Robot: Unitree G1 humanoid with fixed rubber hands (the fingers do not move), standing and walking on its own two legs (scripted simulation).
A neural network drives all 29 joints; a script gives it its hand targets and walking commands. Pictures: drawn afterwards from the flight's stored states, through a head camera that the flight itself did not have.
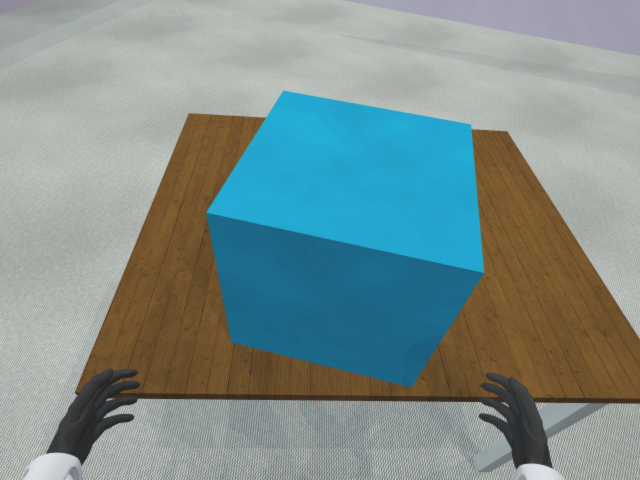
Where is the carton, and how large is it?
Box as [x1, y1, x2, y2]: [206, 91, 483, 386]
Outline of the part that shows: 283,91 206,212 231,341 411,386 483,273 470,124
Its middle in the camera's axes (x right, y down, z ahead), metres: +0.05 +0.00 +0.61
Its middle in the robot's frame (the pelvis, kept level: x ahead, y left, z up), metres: +0.46 -0.02 +0.03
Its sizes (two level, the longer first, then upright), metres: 0.297 0.296 0.294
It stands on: a table, 0.66 m high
